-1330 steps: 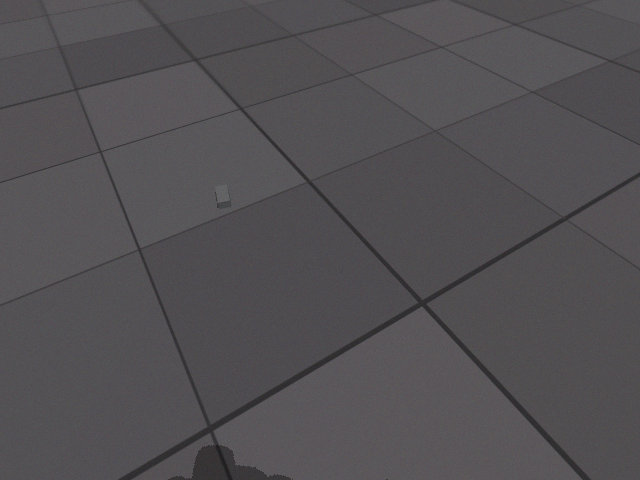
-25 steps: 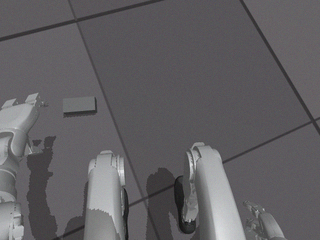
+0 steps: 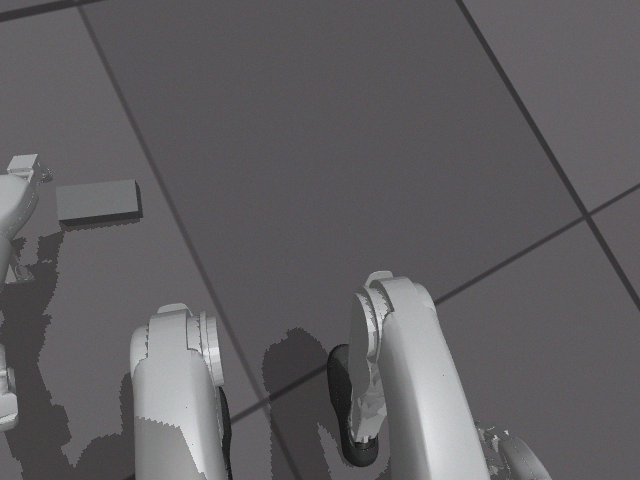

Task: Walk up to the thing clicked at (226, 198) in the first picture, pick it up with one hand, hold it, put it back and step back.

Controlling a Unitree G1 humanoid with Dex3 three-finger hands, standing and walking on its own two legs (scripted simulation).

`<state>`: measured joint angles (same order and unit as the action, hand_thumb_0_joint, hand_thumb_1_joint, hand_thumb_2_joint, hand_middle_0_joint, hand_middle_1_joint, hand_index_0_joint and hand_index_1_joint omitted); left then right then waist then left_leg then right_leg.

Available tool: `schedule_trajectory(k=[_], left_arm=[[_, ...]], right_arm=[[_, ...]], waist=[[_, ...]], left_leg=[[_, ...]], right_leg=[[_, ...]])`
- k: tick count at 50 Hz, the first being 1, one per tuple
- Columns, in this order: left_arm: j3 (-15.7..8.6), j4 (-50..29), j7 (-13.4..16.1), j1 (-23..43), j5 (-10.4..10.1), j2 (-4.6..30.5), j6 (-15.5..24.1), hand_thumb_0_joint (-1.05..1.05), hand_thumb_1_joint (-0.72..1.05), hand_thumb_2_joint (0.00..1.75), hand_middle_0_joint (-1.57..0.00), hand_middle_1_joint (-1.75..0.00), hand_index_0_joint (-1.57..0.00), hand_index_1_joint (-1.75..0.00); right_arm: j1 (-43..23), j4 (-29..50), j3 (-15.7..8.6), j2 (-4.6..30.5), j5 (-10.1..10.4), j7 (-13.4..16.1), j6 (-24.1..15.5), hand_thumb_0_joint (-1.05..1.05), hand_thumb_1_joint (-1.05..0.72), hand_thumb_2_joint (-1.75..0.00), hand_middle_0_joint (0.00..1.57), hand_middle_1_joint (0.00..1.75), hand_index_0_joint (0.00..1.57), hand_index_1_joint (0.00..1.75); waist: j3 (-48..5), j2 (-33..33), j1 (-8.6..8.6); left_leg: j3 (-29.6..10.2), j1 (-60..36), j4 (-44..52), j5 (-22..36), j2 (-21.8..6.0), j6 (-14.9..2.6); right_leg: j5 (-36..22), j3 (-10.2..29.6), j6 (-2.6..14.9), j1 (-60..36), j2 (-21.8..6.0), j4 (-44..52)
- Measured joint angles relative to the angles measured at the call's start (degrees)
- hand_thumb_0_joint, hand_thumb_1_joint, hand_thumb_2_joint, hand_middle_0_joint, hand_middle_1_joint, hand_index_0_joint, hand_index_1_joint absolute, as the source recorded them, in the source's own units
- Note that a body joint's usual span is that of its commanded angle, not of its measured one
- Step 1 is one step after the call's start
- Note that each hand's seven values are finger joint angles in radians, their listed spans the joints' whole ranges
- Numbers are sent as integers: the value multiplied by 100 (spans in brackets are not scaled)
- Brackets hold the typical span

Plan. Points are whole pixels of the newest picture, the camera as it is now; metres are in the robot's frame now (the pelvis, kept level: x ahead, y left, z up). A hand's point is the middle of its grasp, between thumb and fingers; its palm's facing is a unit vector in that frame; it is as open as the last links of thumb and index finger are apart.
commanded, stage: rise first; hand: left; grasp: from above
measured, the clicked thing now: (101, 202) +0.53 +0.29 -0.33
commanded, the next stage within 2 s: none
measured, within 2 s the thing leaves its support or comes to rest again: neither
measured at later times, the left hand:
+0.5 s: hand (32, 224) +0.45 +0.33 -0.19, palm faces -0.47 -0.07 -0.88, open 13.9 cm
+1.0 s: hand (39, 216) +0.47 +0.33 -0.20, palm faces -0.46 -0.07 -0.89, open 14.0 cm
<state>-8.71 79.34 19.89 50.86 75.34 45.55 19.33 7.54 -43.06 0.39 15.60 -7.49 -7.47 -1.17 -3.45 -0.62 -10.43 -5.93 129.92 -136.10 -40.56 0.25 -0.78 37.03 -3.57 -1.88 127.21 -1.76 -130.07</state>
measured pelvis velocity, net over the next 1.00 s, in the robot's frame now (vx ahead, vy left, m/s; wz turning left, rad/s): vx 0.01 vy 0.00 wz -0.04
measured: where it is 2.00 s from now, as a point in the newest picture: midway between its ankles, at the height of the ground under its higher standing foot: (286, 446)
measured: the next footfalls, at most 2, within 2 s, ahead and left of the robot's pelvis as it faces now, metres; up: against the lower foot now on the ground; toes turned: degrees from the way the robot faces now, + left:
none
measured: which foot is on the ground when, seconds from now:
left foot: down 0.00-1.00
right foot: down 0.00-1.00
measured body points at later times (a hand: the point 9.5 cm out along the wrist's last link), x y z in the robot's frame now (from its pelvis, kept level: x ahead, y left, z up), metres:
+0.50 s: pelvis +0.01 +0.00 -0.02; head +0.26 +0.07 +0.35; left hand +0.47 +0.33 -0.14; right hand +0.06 -0.28 -0.12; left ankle +0.07 +0.12 -0.31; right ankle +0.11 -0.13 -0.31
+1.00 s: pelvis +0.01 +0.00 -0.03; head +0.26 +0.08 +0.34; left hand +0.49 +0.33 -0.15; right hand +0.05 -0.27 -0.12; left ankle +0.07 +0.12 -0.31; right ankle +0.11 -0.13 -0.31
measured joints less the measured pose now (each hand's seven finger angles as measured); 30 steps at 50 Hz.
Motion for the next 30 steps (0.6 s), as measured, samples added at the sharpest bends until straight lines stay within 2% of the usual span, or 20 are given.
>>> schedule_trajectory(k=[12, 30], left_arm=[[-91, 226, 109, 240, 28, 175, -114, 0, -44, 94, -15, -94, -14, -93], [-125, 416, 154, 372, 32, 424, -61, 0, -48, 97, -11, -99, -11, -97]], right_arm=[[-76, 58, 142, 31, -152, -65, -42, 0, -90, -90, 20, 29, 20, 30], [7, 97, 332, 101, -240, -135, 1, 0, -90, -90, 20, 29, 20, 30]], waist=[[184, -37, -110], [301, -77, -259]], left_leg=[[-85, 190, -250, -86, -3, 30], [-183, 348, -460, -122, 5, 29]], right_leg=[[47, -60, 2, 187, 23, -208], [52, -138, -11, 301, 44, -341]])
